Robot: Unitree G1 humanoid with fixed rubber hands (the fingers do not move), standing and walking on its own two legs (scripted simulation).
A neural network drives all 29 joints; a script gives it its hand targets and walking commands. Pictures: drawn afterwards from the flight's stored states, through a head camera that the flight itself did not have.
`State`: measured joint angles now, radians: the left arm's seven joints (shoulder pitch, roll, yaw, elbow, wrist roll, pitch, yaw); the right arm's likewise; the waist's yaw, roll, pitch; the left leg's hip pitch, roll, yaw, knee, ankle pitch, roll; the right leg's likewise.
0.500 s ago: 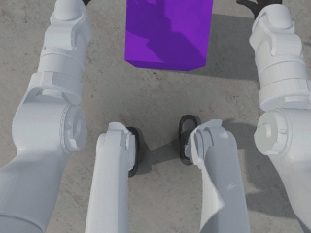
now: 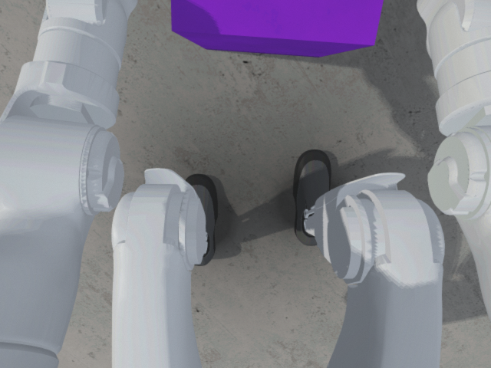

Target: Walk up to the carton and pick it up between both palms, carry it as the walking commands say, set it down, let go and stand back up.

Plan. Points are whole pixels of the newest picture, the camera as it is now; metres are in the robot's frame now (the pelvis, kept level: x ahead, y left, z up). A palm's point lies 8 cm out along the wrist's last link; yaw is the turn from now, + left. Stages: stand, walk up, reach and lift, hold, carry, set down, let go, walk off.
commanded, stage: reach and lift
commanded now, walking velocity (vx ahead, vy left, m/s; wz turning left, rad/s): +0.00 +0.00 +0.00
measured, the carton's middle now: out of the picture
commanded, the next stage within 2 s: none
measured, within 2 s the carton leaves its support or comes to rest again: leaves its support in 1.46 s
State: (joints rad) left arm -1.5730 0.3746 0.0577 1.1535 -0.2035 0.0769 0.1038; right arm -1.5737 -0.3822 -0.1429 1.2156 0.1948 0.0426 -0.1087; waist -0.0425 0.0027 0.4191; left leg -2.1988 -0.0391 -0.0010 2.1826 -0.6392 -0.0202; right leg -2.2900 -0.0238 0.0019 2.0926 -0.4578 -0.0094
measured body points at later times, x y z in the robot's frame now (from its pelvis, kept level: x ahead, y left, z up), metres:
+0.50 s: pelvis +0.00 +0.00 -0.01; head +0.37 -0.01 +0.24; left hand +0.59 +0.12 -0.17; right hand +0.56 -0.21 -0.18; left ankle +0.10 +0.12 -0.35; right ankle +0.14 -0.12 -0.35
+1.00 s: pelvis +0.00 +0.00 -0.01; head +0.38 -0.01 +0.22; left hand +0.59 +0.11 -0.19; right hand +0.56 -0.19 -0.19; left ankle +0.10 +0.12 -0.35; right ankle +0.14 -0.12 -0.35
